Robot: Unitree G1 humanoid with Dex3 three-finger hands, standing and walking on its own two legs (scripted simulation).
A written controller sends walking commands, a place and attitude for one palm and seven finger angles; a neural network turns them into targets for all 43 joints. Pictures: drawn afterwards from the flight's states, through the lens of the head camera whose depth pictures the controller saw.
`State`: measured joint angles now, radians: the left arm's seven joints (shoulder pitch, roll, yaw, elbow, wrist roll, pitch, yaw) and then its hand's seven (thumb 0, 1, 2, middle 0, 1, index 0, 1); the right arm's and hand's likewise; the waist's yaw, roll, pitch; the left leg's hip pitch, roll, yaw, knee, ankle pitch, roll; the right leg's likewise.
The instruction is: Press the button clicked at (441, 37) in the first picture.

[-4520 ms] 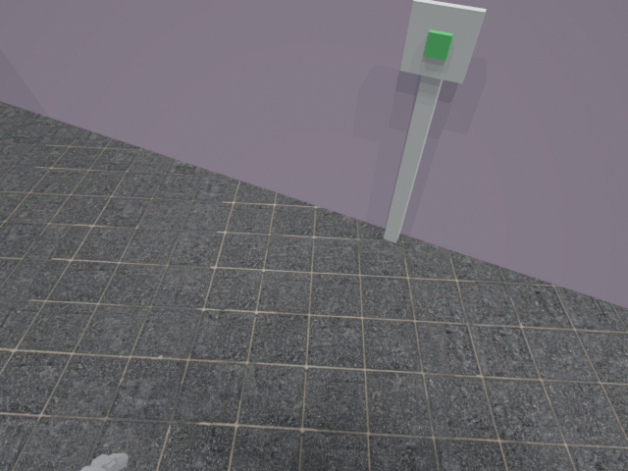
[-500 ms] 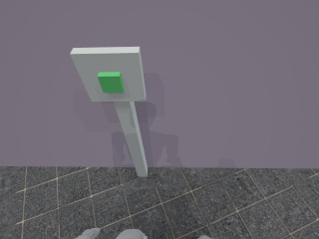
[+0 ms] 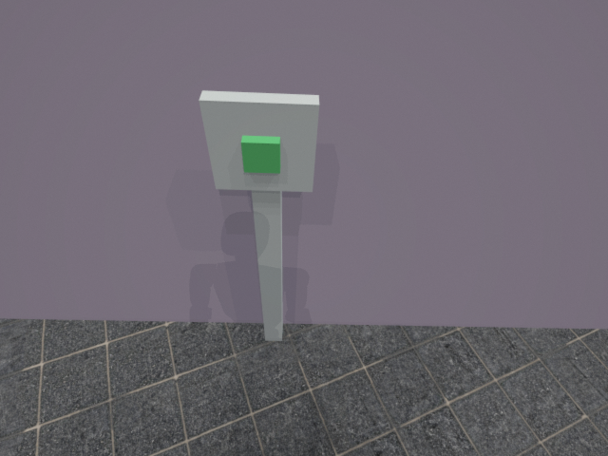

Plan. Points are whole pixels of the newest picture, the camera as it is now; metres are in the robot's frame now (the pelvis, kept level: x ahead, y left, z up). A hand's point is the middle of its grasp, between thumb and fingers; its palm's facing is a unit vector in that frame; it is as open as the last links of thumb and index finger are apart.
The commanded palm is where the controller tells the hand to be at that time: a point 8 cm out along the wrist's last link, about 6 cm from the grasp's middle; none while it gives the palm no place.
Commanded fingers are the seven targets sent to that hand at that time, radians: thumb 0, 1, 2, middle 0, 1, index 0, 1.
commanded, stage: come to a stop and stand still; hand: left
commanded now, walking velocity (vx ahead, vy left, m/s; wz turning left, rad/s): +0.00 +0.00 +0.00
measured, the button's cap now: (261, 153) +0.57 +0.11 +0.08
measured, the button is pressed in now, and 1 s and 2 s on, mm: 0 0 0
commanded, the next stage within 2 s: look again from close up in 0.82 s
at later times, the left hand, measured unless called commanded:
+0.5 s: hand out of the picture -0.07 +0.13 -0.18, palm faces +0.03 -0.99 -0.15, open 7.4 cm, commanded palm none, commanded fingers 0.00 0.90 0.90 -0.20 -0.30 -0.20 -0.30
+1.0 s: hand out of the picture -0.06 +0.12 -0.18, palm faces +0.02 -0.99 -0.15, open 7.4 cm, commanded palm none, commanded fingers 0.00 0.90 0.90 -0.20 -0.30 -0.20 -0.30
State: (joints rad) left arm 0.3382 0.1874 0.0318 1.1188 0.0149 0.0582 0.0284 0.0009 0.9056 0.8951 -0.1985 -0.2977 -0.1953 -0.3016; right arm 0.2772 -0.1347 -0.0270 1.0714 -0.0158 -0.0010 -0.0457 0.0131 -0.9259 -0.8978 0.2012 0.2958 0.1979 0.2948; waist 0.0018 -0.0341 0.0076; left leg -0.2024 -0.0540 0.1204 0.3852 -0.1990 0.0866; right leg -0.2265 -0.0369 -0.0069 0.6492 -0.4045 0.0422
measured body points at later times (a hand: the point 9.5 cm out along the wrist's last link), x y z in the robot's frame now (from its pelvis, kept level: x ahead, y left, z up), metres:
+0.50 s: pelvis -0.04 -0.01 +0.00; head -0.04 -0.02 +0.45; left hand -0.07 +0.19 -0.16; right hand -0.09 -0.22 -0.16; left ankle +0.01 +0.07 -0.74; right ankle -0.06 -0.12 -0.74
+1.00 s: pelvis -0.03 -0.02 +0.00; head -0.02 -0.03 +0.45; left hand -0.05 +0.17 -0.16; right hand -0.04 -0.23 -0.17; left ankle +0.01 +0.07 -0.74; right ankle -0.06 -0.12 -0.74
